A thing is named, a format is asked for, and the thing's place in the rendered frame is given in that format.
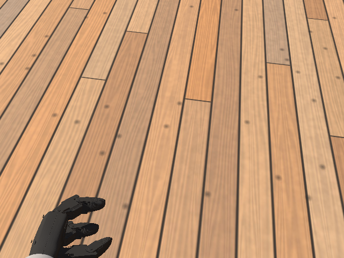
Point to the left robot hand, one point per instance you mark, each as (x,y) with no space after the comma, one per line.
(56,231)

